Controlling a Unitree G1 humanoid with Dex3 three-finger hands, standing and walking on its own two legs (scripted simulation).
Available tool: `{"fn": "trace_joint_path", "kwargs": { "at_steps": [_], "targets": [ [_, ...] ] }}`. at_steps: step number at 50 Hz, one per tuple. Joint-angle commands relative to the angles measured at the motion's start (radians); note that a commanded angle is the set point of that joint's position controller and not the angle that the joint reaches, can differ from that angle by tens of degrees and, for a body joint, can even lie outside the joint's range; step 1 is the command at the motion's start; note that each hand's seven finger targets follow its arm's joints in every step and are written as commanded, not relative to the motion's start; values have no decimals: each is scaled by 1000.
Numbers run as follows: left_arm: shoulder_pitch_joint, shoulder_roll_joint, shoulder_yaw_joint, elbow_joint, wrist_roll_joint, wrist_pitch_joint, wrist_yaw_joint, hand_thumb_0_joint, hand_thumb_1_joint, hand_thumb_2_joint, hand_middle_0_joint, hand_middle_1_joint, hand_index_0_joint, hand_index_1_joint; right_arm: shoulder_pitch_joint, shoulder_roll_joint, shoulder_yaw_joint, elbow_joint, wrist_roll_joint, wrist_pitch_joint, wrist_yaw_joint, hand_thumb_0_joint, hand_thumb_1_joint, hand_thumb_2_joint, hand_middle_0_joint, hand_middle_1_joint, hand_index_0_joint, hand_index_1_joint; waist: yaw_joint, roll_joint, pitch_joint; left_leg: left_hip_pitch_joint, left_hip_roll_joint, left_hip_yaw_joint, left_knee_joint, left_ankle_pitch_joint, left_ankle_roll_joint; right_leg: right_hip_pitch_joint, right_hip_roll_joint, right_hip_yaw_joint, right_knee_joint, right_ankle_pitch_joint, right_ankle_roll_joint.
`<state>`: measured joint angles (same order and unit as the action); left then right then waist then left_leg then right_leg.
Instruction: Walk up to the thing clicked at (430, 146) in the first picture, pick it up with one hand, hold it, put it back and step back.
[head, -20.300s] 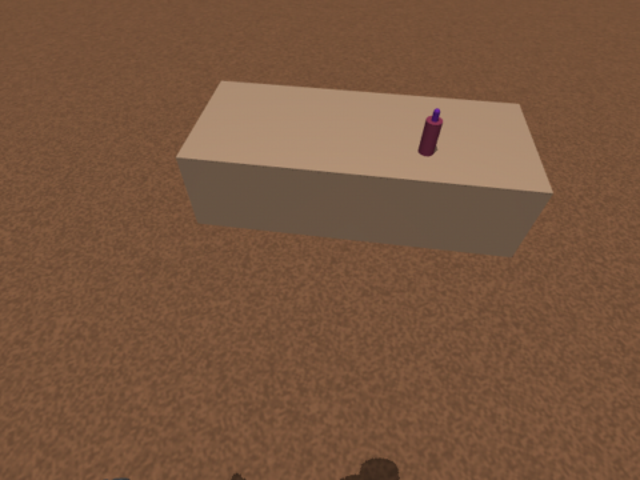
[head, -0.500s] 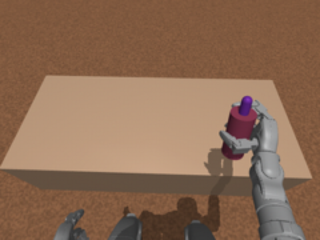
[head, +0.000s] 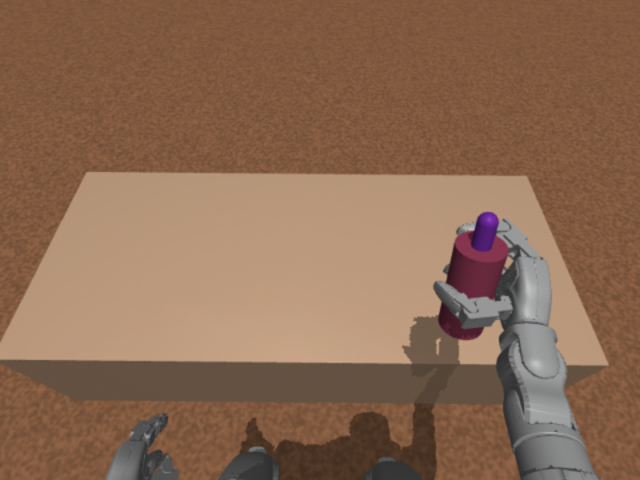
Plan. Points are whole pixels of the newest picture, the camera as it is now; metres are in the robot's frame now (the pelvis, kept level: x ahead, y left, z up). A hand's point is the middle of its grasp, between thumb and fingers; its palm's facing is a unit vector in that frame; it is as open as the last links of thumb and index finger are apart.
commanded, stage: hold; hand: right
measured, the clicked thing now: (473, 274) +0.34 -0.17 +0.06
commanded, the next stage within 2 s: none
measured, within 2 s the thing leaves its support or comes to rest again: neither
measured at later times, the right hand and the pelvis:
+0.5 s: hand (478, 280) +0.33 -0.17 +0.07, palm faces +0.13 +0.99 -0.02, open 9.6 cm; pelvis +0.00 +0.00 +0.01, yaw +0 degrees
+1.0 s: hand (478, 278) +0.33 -0.17 +0.07, palm faces +0.13 +0.99 -0.01, open 9.6 cm; pelvis +0.00 +0.00 +0.01, yaw +0 degrees
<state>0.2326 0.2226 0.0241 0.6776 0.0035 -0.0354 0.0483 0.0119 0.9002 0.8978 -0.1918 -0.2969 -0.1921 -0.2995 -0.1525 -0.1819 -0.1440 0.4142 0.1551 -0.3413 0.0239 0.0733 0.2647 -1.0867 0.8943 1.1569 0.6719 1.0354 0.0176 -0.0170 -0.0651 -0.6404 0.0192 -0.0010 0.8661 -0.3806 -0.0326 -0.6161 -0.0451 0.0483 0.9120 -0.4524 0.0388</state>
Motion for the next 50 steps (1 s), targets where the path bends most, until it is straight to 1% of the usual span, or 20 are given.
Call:
{"fn": "trace_joint_path", "kwargs": {
  "at_steps": [1,3,9,12,17,19,21,24,25,26,27,31,35,37,39,41,42,44,48,50],
  "targets": [
    [-27,138,47,-111,-5,-45,11,0,891,908,-198,-303,-194,-307,-264,-105,-26,-246,14,-81,6,0,-341,-1273,1340,1409,1356,1409,12,-12,-257,182,-26,41,-124,195,33,110,27,-40,-155,204,-36],
    [-19,138,46,-111,-5,-46,11,0,884,909,-200,-301,-194,-307,-260,-129,-58,-246,12,-82,0,0,-310,-1262,1333,1403,1350,1403,3,1,-284,201,-27,42,-121,231,31,126,25,-37,-153,250,-35],
    [-26,118,35,-119,-5,-47,15,0,884,912,-202,-306,-198,-310,-311,-136,-50,-343,15,-96,-7,0,-330,-1269,1340,1407,1355,1407,2,1,-300,240,-21,29,-135,254,29,143,31,-48,-150,253,-40],
    [-26,132,47,-108,-3,-47,19,0,884,913,-200,-307,-197,-311,-209,-115,-45,-260,12,-77,-7,0,-335,-1270,1336,1405,1352,1405,3,21,-260,239,-21,30,-148,231,27,114,34,-51,-160,225,-43],
    [-34,111,27,-129,-8,-43,16,0,876,914,-203,-307,-198,-312,-260,-130,-37,-362,9,-84,-8,0,-318,-1286,1348,1424,1366,1424,-8,-21,-305,253,-25,38,-132,287,34,178,27,-42,-170,314,-30],
    [-35,122,38,-110,-5,-45,14,0,883,915,-201,-308,-197,-312,-126,-77,-28,-187,15,-58,-1,0,-330,-1288,1354,1426,1371,1426,4,36,-210,225,-28,46,-145,251,28,118,26,-39,-175,273,-36],
    [-26,140,46,-124,-4,-46,17,0,882,912,-203,-306,-200,-310,-317,-148,-58,-397,19,-85,-4,0,-301,-1290,1348,1428,1368,1428,1,-26,-316,254,-24,37,-145,268,31,185,26,-41,-175,285,-33],
    [-43,116,33,-120,-7,-48,16,0,882,913,-204,-311,-202,-314,-241,-98,-14,-356,16,-70,-4,0,-340,-1270,1338,1404,1353,1404,2,-20,-252,245,-24,37,-157,242,31,167,29,-45,-185,254,-34],
    [-28,130,46,-106,-7,-50,20,0,885,912,-201,-309,-199,-312,-172,-96,-35,-228,14,-53,-8,0,-344,-1279,1344,1414,1361,1414,13,52,-220,244,-26,38,-167,241,25,140,29,-45,-182,245,-41],
    [-42,126,43,-107,-5,-50,19,0,885,915,-202,-308,-198,-312,-183,-95,-30,-255,18,-56,-5,0,-322,-1284,1347,1421,1365,1421,4,33,-185,227,-26,42,-170,215,25,120,28,-45,-189,220,-41],
    [-43,118,34,-123,-5,-52,18,0,890,907,-202,-308,-200,-309,-301,-117,-30,-390,18,-71,-6,0,-312,-1278,1337,1414,1356,1413,10,0,-260,244,-23,35,-169,224,27,162,28,-46,-189,227,-41],
    [-39,131,44,-105,-5,-52,19,0,888,907,-203,-309,-202,-309,-207,-112,-37,-269,13,-58,-2,0,-323,-1271,1337,1407,1355,1407,-1,-1,-227,232,-25,40,-157,237,29,154,26,-42,-187,254,-35],
    [-38,109,28,-123,-5,-51,18,0,885,910,-203,-308,-201,-310,-267,-120,-37,-371,13,-69,-7,0,-323,-1285,1350,1423,1368,1423,-5,-24,-293,273,-22,37,-153,288,31,193,28,-45,-185,307,-32],
    [-30,132,46,-106,-4,-51,19,0,884,912,-203,-309,-200,-311,-175,-86,-24,-226,12,-52,-2,0,-331,-1288,1355,1426,1372,1426,9,22,-229,245,-25,43,-153,281,27,151,27,-41,-183,303,-34],
    [-42,108,26,-131,-6,-51,15,0,889,907,-203,-308,-203,-308,-341,-139,-39,-434,16,-81,-8,0,-319,-1297,1350,1432,1371,1432,-7,-45,-292,265,-23,37,-153,271,33,191,26,-42,-191,294,-30],
    [-36,137,46,-114,-5,-50,17,0,881,913,-203,-308,-199,-311,-183,-108,-36,-263,7,-56,-7,0,-339,-1306,1373,1447,1391,1447,-4,-13,-230,234,-30,48,-158,231,34,166,23,-36,-207,267,-28],
    [-42,134,47,-115,-3,-52,15,0,893,904,-203,-310,-204,-309,-223,-80,-5,-284,14,-57,-4,0,-336,-1310,1375,1451,1394,1451,8,-12,-211,223,-30,47,-163,208,32,150,24,-36,-209,232,-31],
    [-35,121,37,-120,-6,-54,16,0,888,906,-203,-307,-202,-308,-281,-129,-45,-343,13,-70,-9,0,-304,-1293,1352,1432,1373,1432,-3,-3,-276,266,-27,44,-169,234,31,182,25,-38,-206,258,-34],
    [-35,129,44,-103,-6,-56,21,0,890,909,-201,-307,-200,-308,-204,-98,-33,-243,17,-54,-5,0,-310,-1286,1344,1422,1364,1422,7,43,-210,250,-23,37,-179,223,24,140,30,-47,-197,226,-43],
    [-29,130,43,-110,-3,-58,21,0,888,906,-201,-305,-200,-306,-241,-117,-41,-308,14,-61,-5,0,-289,-1296,1345,1434,1369,1434,1,9,-269,267,-23,39,-171,251,28,176,29,-43,-197,263,-39]
  ]
}}
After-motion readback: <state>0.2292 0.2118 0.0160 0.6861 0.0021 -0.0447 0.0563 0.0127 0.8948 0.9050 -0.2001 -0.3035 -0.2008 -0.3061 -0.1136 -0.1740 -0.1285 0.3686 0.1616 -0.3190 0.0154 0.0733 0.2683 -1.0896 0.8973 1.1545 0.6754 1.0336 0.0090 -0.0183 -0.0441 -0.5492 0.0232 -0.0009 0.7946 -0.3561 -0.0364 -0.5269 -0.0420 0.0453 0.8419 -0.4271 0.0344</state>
